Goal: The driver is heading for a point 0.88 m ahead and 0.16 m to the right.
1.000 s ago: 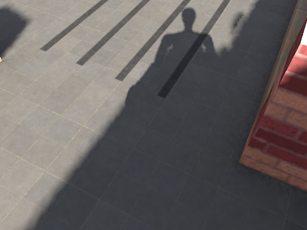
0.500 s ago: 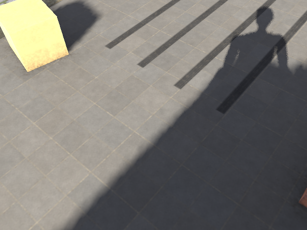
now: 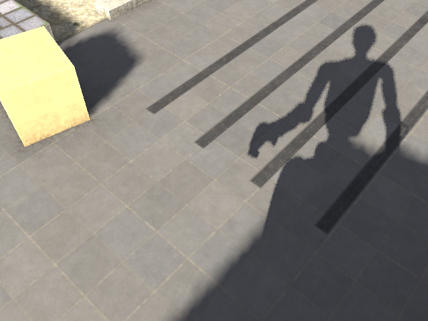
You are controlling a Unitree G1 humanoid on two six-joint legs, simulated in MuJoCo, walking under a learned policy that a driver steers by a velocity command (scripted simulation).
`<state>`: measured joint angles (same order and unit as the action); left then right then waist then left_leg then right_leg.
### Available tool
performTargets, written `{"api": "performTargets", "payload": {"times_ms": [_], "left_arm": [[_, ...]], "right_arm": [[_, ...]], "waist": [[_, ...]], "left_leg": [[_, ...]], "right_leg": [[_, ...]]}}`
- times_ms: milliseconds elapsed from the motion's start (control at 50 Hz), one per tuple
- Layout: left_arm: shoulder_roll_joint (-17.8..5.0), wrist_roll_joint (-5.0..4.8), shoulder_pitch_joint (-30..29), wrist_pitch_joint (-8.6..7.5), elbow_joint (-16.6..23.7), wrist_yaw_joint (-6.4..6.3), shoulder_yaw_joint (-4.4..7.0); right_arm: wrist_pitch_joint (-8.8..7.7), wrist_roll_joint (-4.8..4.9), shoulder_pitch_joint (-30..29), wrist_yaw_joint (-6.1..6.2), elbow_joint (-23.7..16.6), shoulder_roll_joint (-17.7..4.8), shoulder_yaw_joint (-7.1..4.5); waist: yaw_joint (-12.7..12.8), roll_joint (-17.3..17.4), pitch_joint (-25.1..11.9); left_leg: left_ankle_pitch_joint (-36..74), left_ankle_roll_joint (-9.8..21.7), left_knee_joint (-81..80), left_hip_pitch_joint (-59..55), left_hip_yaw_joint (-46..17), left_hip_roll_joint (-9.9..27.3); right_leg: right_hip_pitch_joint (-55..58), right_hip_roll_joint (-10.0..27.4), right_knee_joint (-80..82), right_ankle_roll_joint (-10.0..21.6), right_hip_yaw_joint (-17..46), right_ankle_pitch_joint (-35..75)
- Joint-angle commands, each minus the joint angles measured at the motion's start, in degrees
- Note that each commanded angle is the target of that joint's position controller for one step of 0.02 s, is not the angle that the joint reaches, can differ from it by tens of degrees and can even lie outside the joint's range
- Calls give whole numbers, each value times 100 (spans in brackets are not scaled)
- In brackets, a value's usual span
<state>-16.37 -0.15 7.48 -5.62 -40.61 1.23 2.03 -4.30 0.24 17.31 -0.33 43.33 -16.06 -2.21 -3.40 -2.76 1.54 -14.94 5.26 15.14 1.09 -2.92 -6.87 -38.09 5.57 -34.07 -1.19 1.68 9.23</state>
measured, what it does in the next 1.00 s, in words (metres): walks ahead, turning right: right foot, then left foot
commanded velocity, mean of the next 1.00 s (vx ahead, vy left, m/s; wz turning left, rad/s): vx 0.09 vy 0.00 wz -0.31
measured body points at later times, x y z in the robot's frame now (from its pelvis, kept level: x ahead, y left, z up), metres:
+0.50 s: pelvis +0.17 -0.01 -0.01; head +0.21 -0.03 +0.44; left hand +0.38 +0.23 -0.10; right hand +0.26 -0.31 -0.11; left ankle +0.27 +0.13 -0.72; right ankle +0.22 -0.12 -0.74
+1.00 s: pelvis +0.19 +0.00 -0.01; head +0.20 -0.01 +0.44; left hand +0.41 +0.19 -0.11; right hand +0.21 -0.28 -0.12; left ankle +0.27 +0.11 -0.74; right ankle +0.13 -0.11 -0.74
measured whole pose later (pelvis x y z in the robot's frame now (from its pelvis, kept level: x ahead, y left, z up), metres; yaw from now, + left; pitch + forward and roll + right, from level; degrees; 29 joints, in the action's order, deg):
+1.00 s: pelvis +0.19 +0.00 -0.01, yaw -21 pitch -1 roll +0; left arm -14.0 1.1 12.3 2.3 -40.5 -0.8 2.2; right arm -1.0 -1.0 11.2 0.4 44.2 -13.8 -1.2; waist -1.4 0.7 1.5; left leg -13.0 -1.6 29.1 15.5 -2.1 0.7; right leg -10.8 -0.7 -28.6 -0.6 3.3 -17.3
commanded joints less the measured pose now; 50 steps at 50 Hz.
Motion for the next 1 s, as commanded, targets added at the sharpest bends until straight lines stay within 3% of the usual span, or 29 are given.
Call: {"api": "performTargets", "payload": {"times_ms": [20,60,100,120,140,160,180,200,220,260,320,380,460,540,560,580,600,620,640,680,740,780,840,880,900,920,940,960,1000], "left_arm": [[-374,2,-674,-151,586,153,69],[-533,7,-331,-150,561,221,138],[-904,45,717,-153,355,205,322],[-1295,97,1357,-135,332,147,400],[-1592,151,1178,-82,449,124,401],[-1097,59,1393,9,518,91,343],[-963,9,1004,99,643,38,310],[-853,-26,711,200,692,-11,282],[-839,-24,534,276,756,-54,259],[-885,54,304,352,800,-74,284],[-1021,56,270,400,797,-131,365],[-1102,-24,231,535,826,-232,419],[-1064,-20,224,696,868,-286,433],[-910,-71,194,782,891,-299,394],[-718,-70,418,785,847,-301,333],[-407,2,735,760,896,-279,241],[-751,25,529,683,982,-283,339],[-1092,34,629,657,852,-284,451],[-1095,-10,687,694,701,-296,488],[-816,-3,744,811,563,-351,426],[-423,-40,504,824,626,-333,274],[-252,-26,298,810,676,-294,184],[-383,-79,341,798,580,-253,221],[-412,-19,560,782,410,-239,227],[-617,46,581,780,451,-269,245],[-993,102,630,797,478,-318,314],[-741,122,498,776,354,-256,273],[-406,142,328,727,440,-196,189],[-362,170,352,634,367,-188,153]], "right_arm": [[33,-44,243,64,-63,-922,-233],[105,-57,133,104,-55,-998,-252],[197,-32,-157,173,-164,-1041,-254],[185,-160,-84,211,-345,-868,-169],[115,-264,940,137,-374,-268,1],[85,-163,829,59,-267,-848,-58],[107,15,159,34,-460,-1014,-116],[151,2,-250,67,-573,-973,-102],[225,-42,-451,108,-641,-953,-112],[359,-56,-258,158,-653,-795,-108],[373,-107,-92,258,-529,-580,-57],[418,-81,-290,283,-520,-611,-81],[378,-33,-710,236,-651,-585,-110],[198,1,-400,138,-553,-629,-192],[182,-72,-338,143,-560,-841,-257],[230,-229,-649,177,-699,-1360,-356],[257,-380,-575,151,-661,-1238,-361],[243,-306,-666,144,-727,-1024,-300],[242,-203,-824,150,-732,-866,-264],[258,-49,-986,154,-721,-667,-186],[324,-86,-941,166,-617,-514,-126],[375,-78,-868,176,-554,-598,-156],[445,-22,-658,169,-447,-791,-205],[421,65,-537,154,-344,-714,-170],[343,19,-396,130,-305,-656,-137],[235,-141,-300,58,-345,-536,-95],[187,-154,-392,54,-317,-311,-51],[194,-185,-739,69,-286,-477,-72],[263,-132,-880,116,-229,-443,-93]], "waist": [[-168,524,131],[50,679,-174],[674,632,-762],[860,76,-1525],[214,-1344,-2283],[640,-592,-2969],[729,-301,-2265],[667,238,-1600],[547,406,-1093],[205,46,-689],[149,-226,-862],[222,-286,-1116],[376,-577,-870],[212,-717,-910],[273,-426,-935],[658,1088,-816],[457,1889,-633],[419,1393,-594],[475,1040,-529],[471,953,-448],[415,1191,-509],[278,1420,-602],[183,1500,-597],[321,1275,-462],[268,966,-561],[70,93,-755],[56,-595,-752],[230,-315,-489],[273,-216,-221]], "left_leg": [[2994,538,81,56,-287,1668],[4154,394,657,-288,-217,1724],[5184,90,2259,-285,77,1383],[3485,-195,3926,734,267,1049],[-2066,-733,6161,3011,234,16],[-2182,-758,6686,3353,-542,160],[-1797,-746,6707,3703,-562,453],[-1449,-744,6390,3820,-400,642],[-1236,-778,6078,3729,-353,747],[-1061,-826,5235,3099,-274,799],[-877,-1020,4222,2697,-123,666],[-260,-1091,3659,2488,-219,613],[-146,-1018,2864,2331,-287,510],[443,-736,1094,1527,-148,543],[777,-527,648,1021,-502,1077],[1637,112,394,657,-1831,2292],[2213,962,171,967,-2765,2895],[2221,1086,243,1038,-2583,2828],[2177,856,396,1018,-2044,2482],[2395,621,557,906,-1473,2114],[2625,576,610,778,-900,1763],[2577,580,667,697,-816,1721],[2381,651,765,622,-1048,1824],[2127,381,837,950,-1003,1693],[1721,71,888,1309,-937,1618],[1148,-228,1233,1671,-500,1237],[355,-541,1101,1290,-35,888],[408,-703,1178,1129,-22,864],[620,-691,1205,1052,-30,869]], "right_leg": [[291,-260,373,235,-173,-117],[682,-520,419,427,-225,-721],[1892,-826,864,672,-419,-419],[3501,64,582,1061,651,1678],[5603,1673,299,2338,3041,3523],[5866,1619,640,2395,3515,2511],[5279,1336,803,2142,2865,1671],[4431,1056,1033,1894,2416,1031],[3568,927,1277,1821,2241,641],[2438,529,1643,1691,1937,93],[2073,327,1553,1693,1614,748],[2015,202,1497,1501,1706,-327],[1922,72,1514,1309,2140,-1860],[2242,-15,955,1028,2406,-1451],[1981,-268,559,757,2187,-1989],[1201,-1037,-506,375,1266,-3489],[634,-1340,-1709,89,720,-4592],[623,-1168,-2609,-54,887,-4445],[576,-1143,-2973,-145,889,-4135],[537,-1100,-3306,-344,871,-3736],[993,-917,-2314,-481,470,-3487],[1548,-698,-1240,-491,173,-3568],[2140,-691,125,-391,-42,-3082],[2880,-691,1533,-135,-29,-1834],[3405,-351,1481,49,353,-1276],[3787,201,995,300,794,-80],[3020,208,1022,588,824,-1080],[2688,49,1180,568,807,-1759],[2369,-115,1243,383,684,-2136]]}}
